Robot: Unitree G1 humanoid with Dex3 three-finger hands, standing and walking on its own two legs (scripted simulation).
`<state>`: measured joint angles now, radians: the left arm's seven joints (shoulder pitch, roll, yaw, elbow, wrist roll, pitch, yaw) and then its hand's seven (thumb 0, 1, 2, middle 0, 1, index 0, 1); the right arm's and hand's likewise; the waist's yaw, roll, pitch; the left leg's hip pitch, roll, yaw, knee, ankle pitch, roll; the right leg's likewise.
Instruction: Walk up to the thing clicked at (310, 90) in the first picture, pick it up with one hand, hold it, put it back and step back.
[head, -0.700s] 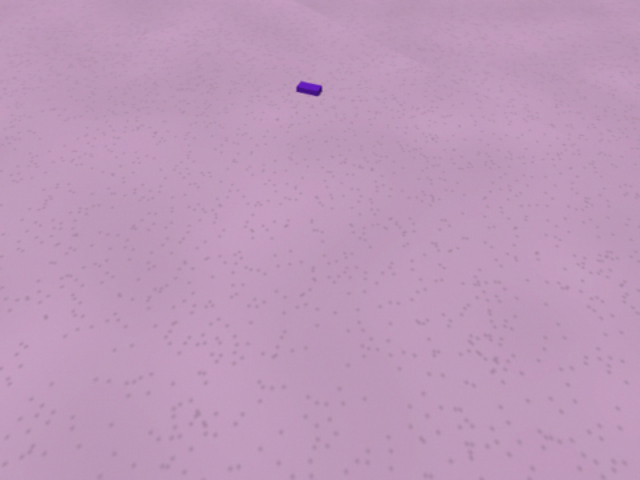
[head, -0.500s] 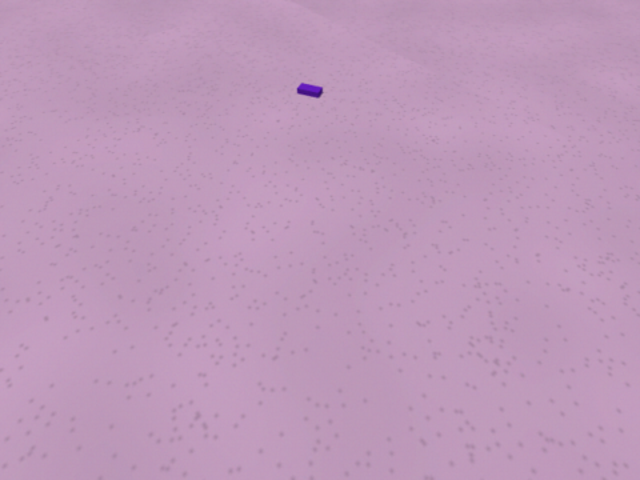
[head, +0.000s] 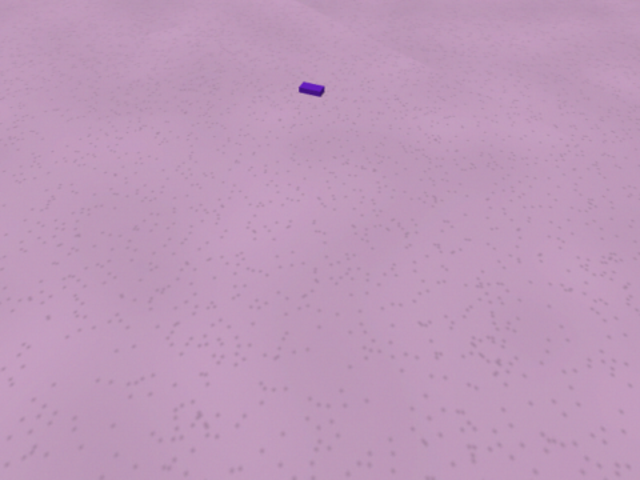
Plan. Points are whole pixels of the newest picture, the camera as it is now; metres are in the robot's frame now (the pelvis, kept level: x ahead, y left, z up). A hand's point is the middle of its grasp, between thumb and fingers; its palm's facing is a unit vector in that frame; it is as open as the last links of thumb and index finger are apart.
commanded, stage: stand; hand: left
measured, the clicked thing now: (311, 89) +2.32 +0.04 -0.77
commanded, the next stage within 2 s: walk up in 0.42 s
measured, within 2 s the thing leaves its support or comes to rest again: neither
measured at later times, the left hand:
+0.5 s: hand out of the picture +0.07 +0.26 -0.15, palm faces -0.05 -0.94 -0.34, open 7.4 cm
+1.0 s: hand (186, 415) +0.24 +0.20 -0.13, palm faces -0.17 -0.88 -0.44, open 7.4 cm
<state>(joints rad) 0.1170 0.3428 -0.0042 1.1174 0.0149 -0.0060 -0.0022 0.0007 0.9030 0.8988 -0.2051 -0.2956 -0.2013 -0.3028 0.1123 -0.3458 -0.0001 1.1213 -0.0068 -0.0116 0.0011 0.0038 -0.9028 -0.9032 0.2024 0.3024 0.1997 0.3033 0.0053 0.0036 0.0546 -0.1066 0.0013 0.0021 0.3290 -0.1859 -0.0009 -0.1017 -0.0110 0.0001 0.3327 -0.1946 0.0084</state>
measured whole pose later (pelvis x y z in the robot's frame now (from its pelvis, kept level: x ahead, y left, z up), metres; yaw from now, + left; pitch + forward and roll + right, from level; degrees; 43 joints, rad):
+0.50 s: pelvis +0.01 +0.00 +0.00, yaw -3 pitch -1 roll +1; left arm 0.19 0.36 0.03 1.07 0.03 -0.01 -0.05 0.00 0.90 0.90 -0.21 -0.30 -0.20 -0.30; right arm 0.14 -0.36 -0.05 1.06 -0.03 -0.03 0.05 0.00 -0.90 -0.90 0.20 0.30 0.20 0.30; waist 0.01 -0.01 0.00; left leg -0.15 0.00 0.05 0.43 -0.38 0.04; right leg -0.19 -0.01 0.03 0.49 -0.39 -0.02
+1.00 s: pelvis +0.18 -0.08 -0.01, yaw -12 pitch -2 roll -2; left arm 0.38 0.41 0.04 0.98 0.00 -0.10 -0.04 0.00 0.90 0.90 -0.21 -0.30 -0.20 -0.30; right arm 0.12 -0.45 -0.09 0.95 -0.03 0.00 0.14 0.01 -0.90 -0.90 0.20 0.30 0.20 0.30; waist 0.04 0.10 0.03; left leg -0.57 0.14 -0.01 0.82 -0.15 -0.02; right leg 0.02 0.02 -0.07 0.30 -0.28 -0.02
